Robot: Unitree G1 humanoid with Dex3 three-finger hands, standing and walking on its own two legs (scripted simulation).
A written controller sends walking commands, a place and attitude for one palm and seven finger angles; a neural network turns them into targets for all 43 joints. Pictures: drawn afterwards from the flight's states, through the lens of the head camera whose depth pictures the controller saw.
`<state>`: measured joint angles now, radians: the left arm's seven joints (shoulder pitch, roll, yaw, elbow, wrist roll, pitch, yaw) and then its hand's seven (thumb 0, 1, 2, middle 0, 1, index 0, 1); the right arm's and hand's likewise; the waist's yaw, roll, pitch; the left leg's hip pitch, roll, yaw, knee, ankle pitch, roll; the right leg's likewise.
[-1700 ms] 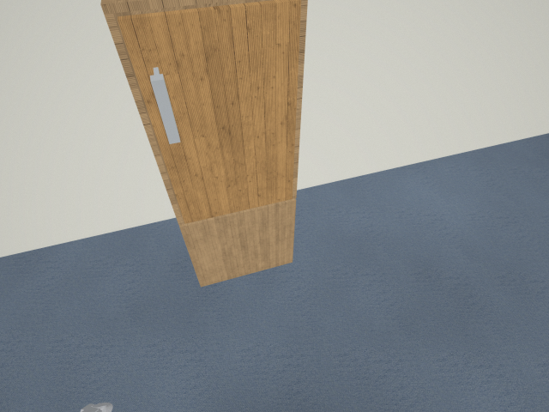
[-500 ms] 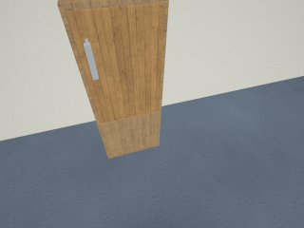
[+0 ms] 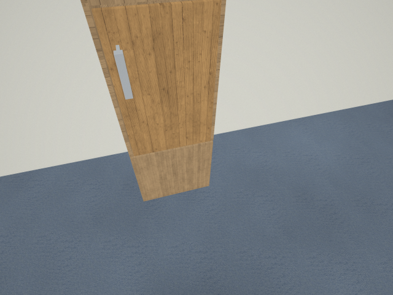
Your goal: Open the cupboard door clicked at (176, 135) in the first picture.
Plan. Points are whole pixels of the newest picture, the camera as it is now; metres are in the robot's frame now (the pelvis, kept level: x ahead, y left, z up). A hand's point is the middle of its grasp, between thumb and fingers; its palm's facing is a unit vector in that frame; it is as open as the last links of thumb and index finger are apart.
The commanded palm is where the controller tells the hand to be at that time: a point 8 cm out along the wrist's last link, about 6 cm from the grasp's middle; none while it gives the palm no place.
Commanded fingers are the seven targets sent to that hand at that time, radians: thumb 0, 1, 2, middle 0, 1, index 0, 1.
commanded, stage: turn to face it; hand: left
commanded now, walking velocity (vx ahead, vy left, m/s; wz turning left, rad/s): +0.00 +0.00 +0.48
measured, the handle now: (123, 72) +0.70 +0.27 +0.08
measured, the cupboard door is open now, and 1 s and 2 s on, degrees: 0 0 0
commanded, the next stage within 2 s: take the last steps up to it in 0.54 s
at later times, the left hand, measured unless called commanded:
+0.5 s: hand out of the picture -0.02 +0.24 -0.18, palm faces +0.20 -0.95 -0.22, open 7.4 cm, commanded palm none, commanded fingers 0.00 0.90 0.90 -0.20 -0.30 -0.20 -0.30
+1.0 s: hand out of the picture -0.10 +0.14 -0.18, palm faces +0.35 -0.93 -0.12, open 7.4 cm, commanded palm none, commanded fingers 0.00 0.90 0.90 -0.20 -0.30 -0.20 -0.30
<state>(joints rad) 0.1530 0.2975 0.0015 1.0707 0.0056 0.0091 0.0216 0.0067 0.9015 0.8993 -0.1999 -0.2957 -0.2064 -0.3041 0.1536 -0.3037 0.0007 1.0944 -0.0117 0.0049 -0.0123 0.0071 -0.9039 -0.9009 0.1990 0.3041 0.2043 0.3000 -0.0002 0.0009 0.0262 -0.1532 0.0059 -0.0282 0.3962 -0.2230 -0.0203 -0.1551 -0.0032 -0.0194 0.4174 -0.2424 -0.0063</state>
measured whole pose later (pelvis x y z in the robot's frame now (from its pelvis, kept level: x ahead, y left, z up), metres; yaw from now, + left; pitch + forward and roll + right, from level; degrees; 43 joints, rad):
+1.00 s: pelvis +0.01 +0.02 -0.01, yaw +15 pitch +0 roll -2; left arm 0.44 0.11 0.03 1.12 0.03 -0.02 0.01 0.01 0.90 0.90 -0.20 -0.30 -0.21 -0.30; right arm 0.28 -0.17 -0.07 1.07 -0.03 0.01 0.00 0.01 -0.91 -0.90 0.20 0.30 0.20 0.30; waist 0.03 0.00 -0.02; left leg -0.35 0.08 0.08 0.71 -0.36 0.01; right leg -0.12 0.01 -0.07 0.41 -0.30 -0.02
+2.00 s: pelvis +0.16 +0.01 -0.01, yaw +13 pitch -1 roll -1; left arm 0.20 0.22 0.08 1.00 0.02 0.07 0.03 0.00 0.91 0.90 -0.20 -0.30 -0.20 -0.30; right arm 0.16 -0.14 -0.03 0.96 -0.03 0.02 -0.02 0.00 -0.91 -0.90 0.20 0.30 0.20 0.30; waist 0.03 -0.05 0.06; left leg -0.27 0.00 0.07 0.57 -0.28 0.05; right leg -0.45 -0.03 -0.03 0.88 -0.42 0.01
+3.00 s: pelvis +0.15 -0.01 -0.01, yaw +13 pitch +0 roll -1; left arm 0.36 0.09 -0.02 1.13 0.01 -0.03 0.05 0.00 0.90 0.90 -0.20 -0.30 -0.20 -0.30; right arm 0.32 -0.12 -0.01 1.11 -0.02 0.00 -0.02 0.01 -0.91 -0.90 0.20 0.30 0.20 0.30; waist -0.02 0.03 0.02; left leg -0.31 0.03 0.05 0.52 -0.21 0.01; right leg -0.16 0.03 -0.06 0.45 -0.30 -0.03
